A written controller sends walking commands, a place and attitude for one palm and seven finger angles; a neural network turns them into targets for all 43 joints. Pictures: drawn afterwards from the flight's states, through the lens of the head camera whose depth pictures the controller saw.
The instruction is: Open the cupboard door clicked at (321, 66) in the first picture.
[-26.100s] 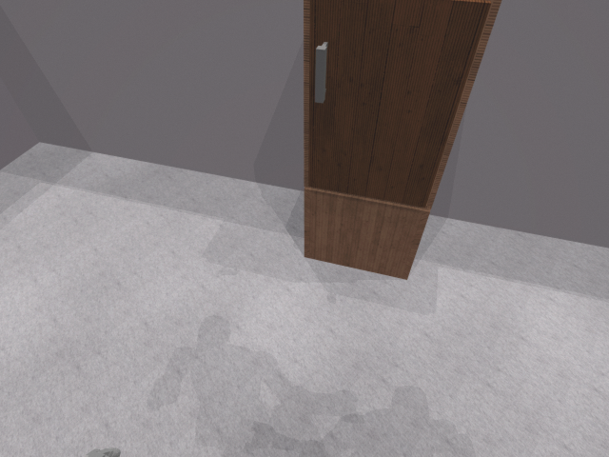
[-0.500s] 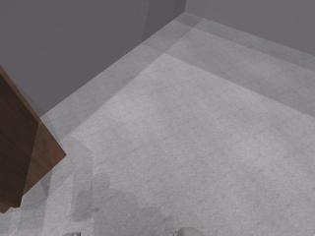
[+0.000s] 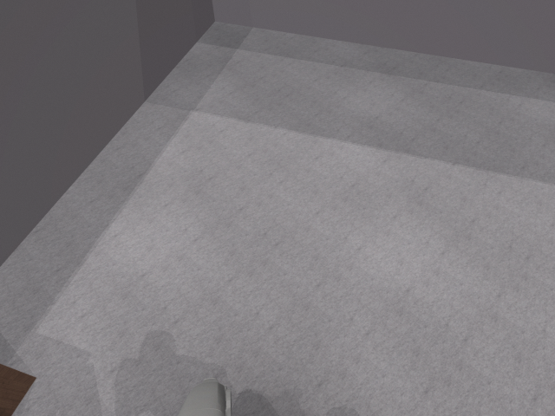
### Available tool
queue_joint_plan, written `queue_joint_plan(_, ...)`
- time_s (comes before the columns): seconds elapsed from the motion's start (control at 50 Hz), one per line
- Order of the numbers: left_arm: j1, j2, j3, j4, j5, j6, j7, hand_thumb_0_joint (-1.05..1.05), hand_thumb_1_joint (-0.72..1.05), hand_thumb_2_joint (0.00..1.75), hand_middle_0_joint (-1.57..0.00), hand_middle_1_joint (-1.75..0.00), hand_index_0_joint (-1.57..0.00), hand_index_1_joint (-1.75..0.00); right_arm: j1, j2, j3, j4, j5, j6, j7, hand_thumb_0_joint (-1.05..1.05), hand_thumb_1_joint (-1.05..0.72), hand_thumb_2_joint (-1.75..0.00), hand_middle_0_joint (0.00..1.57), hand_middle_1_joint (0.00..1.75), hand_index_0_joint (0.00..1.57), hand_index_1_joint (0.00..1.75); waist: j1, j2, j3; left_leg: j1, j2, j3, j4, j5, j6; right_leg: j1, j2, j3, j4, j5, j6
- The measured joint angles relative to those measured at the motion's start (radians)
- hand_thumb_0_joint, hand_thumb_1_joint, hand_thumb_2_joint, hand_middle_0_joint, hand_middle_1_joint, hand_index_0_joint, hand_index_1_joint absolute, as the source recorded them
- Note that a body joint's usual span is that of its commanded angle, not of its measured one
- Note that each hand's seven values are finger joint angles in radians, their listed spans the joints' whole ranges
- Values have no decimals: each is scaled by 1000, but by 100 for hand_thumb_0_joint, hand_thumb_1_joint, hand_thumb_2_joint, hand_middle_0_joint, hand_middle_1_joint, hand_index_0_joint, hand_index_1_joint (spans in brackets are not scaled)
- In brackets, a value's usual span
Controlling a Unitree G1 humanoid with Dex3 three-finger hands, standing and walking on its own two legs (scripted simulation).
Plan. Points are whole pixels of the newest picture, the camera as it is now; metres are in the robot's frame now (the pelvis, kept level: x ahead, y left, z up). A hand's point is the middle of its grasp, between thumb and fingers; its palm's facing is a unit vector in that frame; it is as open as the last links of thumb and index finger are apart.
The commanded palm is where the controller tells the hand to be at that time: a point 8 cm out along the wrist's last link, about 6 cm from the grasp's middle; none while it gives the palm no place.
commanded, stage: walk to a spot facing it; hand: left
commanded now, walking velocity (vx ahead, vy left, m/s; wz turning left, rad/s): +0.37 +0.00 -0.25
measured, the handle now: out of the picture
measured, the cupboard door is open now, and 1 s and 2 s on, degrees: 44 44 44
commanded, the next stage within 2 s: turn to face it in 0.90 s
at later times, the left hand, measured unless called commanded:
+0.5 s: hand (195, 290) +0.35 +0.18 -0.16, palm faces -0.17 -0.97 -0.18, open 7.4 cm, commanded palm none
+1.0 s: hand (228, 246) +0.47 +0.13 -0.20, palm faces -0.12 -0.98 -0.15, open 7.3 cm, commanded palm none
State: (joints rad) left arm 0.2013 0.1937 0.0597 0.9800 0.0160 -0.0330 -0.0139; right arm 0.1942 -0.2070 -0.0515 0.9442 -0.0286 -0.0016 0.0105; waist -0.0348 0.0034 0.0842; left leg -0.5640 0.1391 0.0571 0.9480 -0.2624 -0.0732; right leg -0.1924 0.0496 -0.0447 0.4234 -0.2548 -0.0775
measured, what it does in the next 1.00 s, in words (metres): walks ahead: left foot, then right foot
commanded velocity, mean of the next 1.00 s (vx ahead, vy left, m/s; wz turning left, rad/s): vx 0.34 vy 0.00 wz -0.11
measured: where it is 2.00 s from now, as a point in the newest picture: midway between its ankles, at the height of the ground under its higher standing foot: (312, 276)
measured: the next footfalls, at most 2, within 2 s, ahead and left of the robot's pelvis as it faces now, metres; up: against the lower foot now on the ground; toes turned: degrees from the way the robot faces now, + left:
left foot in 0.18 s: +0.23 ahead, +0.14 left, +0.00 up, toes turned +2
right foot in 0.58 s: +0.37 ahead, -0.15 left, +0.00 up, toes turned -18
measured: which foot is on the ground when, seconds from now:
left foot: up 0.00-0.16, down 0.18-0.58, up 0.60-0.94, down 0.96-1.00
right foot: down 0.00-0.20, up 0.22-0.56, down 0.58-0.96, up 0.98-1.00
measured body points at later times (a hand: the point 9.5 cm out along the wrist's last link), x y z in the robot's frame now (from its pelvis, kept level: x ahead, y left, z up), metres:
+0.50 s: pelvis +0.24 +0.01 +0.00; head +0.27 +0.00 +0.45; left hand +0.36 +0.23 -0.15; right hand +0.17 -0.23 -0.15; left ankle +0.19 +0.14 -0.74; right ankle +0.30 -0.14 -0.71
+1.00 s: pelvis +0.48 -0.05 -0.02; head +0.51 -0.03 +0.43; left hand +0.48 +0.18 -0.19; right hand +0.54 -0.31 -0.15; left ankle +0.61 +0.03 -0.75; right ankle +0.34 -0.14 -0.72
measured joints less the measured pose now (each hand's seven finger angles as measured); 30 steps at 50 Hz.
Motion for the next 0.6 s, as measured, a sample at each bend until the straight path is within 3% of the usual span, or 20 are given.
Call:
queue_joint_plan(0.08, 61, 4, -1, 33, -1, -8, -4, 0, 92, 89, -20, -30, -20, -30, -59, 8, 1, -22, 2, -9, 8, 0, -91, -90, 20, 30, 20, 30, 37, -4, -14, 20, -27, 1, -161, 34, 8, 80, 8, 28, -42, -34, 10)
queue_joint_plan(0.16, 120, 9, 0, 63, -3, -10, 2, 1, 92, 89, -20, -30, -20, -30, -104, 13, 9, -33, 2, -26, 10, 0, -91, -90, 20, 30, 20, 30, 68, -17, -19, 114, -67, 26, -339, 49, 29, 141, 0, 55, -11, -115, 31)
queue_joint_plan(0.18, 141, 7, 1, 68, -6, -8, 3, 1, 91, 89, -20, -30, -20, -30, -109, 10, 14, -38, -1, -39, 8, 0, -91, -90, 20, 30, 20, 30, 74, -13, -25, 155, -71, 28, -397, 56, 48, 131, 2, 65, 45, -152, 35)
queue_joint_plan(0.22, 152, 11, 2, 85, -11, 2, 1, 1, 91, 89, -20, -30, -20, -30, -120, 15, 20, -47, -12, -62, -2, 0, -91, -90, 20, 30, 20, 30, 73, -23, -19, 165, -70, 49, -352, 79, 90, 28, -6, 60, 329, -203, 35)
queue_joint_plan(0.28, 123, 25, 8, 100, -2, 19, -3, 1, 91, 89, -20, -30, -20, -30, -83, 37, 28, -47, -14, -74, -12, 0, -91, -90, 20, 30, 20, 30, 67, -51, -14, 222, -78, 84, -344, 7, 93, -159, -39, 44, 713, -167, 39)
queue_joint_plan(0.32, 89, 27, 12, 88, 4, 28, -9, 1, 91, 89, -20, -30, -20, -30, -37, 48, 31, -25, -13, -76, -18, 0, -91, -90, 20, 30, 20, 30, 65, -54, -16, 279, -81, 95, -404, 11, 79, -253, -71, 29, 781, -105, 50)
queue_joint_plan(0.36, 57, 20, 11, 65, 6, 32, -16, 1, 91, 89, -20, -30, -20, -30, 11, 51, 30, 11, -10, -72, -21, 0, -91, -90, 20, 30, 20, 30, 66, -45, -22, 336, -79, 105, -469, 15, 78, -311, -102, 17, 717, -61, 60)
queue_joint_plan(0.42, 16, 3, 5, 34, 8, 31, -24, 1, 91, 89, -19, -30, -20, -30, 78, 30, 13, 59, -8, -59, -21, -1, -93, -90, 20, 30, 21, 30, 52, -21, -31, 413, -69, 121, -541, 9, 70, -334, -138, -6, 501, -13, 68)
queue_joint_plan(0.52, -58, 3, 3, 12, 10, 28, -31, 1, 91, 89, -19, -30, -20, -30, 180, 6, 8, 120, -13, -36, -12, 0, -93, -90, 20, 30, 21, 30, 7, -6, -26, 505, -46, 150, -553, -63, 30, -287, -138, -45, 260, 38, 64)
queue_joint_plan(0.56, -76, 11, 2, 5, 11, 16, -32, 1, 91, 89, -20, -30, -20, -30, 225, 2, 9, 141, -11, -29, -11, 0, -92, -90, 20, 30, 20, 30, -4, -3, -27, 522, -27, 155, -498, -125, 6, -225, -118, -65, 180, 36, 47)
queue_joint_plan(0.6, -94, 15, 5, 1, 10, -13, -24, 1, 91, 89, -20, -30, -20, -30, 245, 3, 11, 169, 1, -17, -7, 0, -92, -90, 20, 30, 20, 30, -4, -2, -17, 449, -6, 127, -266, -211, 18, -207, -108, -67, 203, 27, 30)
